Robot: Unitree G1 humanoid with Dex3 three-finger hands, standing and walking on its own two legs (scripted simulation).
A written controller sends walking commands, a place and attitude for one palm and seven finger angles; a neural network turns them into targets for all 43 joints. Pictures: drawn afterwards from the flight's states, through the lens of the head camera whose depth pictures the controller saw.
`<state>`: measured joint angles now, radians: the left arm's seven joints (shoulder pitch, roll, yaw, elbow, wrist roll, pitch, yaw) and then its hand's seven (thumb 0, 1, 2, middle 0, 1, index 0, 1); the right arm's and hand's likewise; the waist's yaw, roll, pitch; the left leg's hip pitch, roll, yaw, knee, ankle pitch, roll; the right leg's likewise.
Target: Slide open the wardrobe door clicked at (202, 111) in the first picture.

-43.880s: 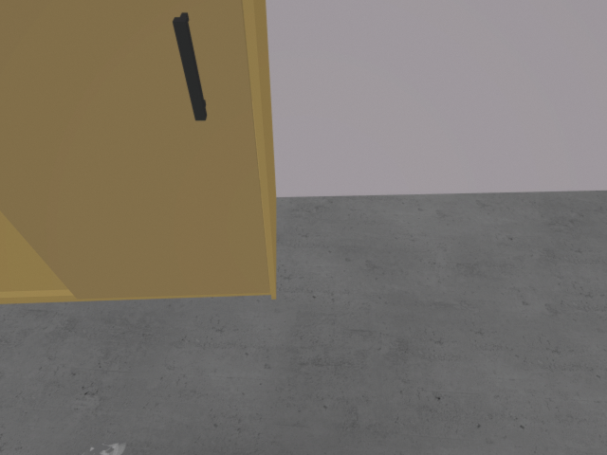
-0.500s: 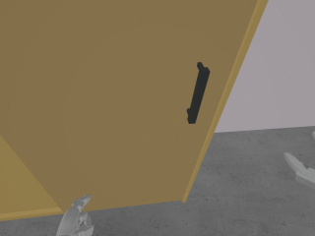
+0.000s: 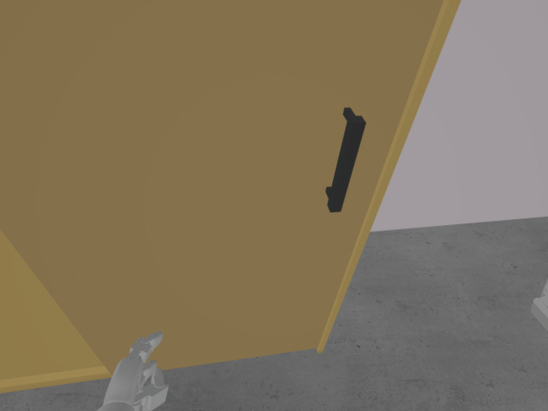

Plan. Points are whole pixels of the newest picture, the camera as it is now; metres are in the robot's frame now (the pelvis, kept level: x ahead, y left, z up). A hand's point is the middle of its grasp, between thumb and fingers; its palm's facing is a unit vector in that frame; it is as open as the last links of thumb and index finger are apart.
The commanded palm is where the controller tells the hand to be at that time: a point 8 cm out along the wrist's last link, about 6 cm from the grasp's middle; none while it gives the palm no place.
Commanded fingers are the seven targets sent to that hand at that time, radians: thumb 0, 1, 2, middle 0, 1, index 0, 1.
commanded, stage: draw the hand back to the body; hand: right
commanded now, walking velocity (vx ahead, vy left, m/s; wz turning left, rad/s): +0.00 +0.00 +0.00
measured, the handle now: (340, 162) +0.48 -0.12 +0.14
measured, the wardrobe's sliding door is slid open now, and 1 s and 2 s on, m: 0.00 0.00 0.00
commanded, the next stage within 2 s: step back with the hand held close in 0.04 s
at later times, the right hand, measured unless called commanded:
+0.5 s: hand (530, 316) +0.19 -0.28 +0.15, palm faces +0.38 +0.80 -0.46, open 7.4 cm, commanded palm +0.13 -0.32 +0.17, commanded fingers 0.00 -0.90 -0.90 0.20 0.30 0.20 0.30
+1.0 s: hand out of the picture +0.13 -0.29 +0.16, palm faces +0.47 +0.78 -0.41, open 7.4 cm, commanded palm +0.07 -0.32 +0.17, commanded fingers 0.00 -0.90 -0.90 0.20 0.30 0.20 0.30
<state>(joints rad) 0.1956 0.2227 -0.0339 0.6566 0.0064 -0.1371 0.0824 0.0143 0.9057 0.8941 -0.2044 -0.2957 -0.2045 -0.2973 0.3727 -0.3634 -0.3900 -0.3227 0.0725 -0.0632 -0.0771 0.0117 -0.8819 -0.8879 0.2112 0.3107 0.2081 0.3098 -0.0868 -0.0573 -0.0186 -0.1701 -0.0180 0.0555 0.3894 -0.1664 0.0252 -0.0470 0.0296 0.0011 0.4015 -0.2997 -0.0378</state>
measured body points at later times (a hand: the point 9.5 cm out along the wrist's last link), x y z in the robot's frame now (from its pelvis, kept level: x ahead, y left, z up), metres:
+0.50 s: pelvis -0.02 -0.02 -0.01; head -0.02 -0.03 +0.44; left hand +0.14 +0.24 -0.08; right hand +0.16 -0.32 +0.18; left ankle +0.03 +0.10 -0.74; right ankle -0.05 -0.09 -0.74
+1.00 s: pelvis -0.07 -0.02 -0.03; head -0.08 -0.04 +0.42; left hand +0.09 +0.22 -0.09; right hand +0.10 -0.33 +0.18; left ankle +0.03 +0.12 -0.74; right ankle -0.05 -0.09 -0.74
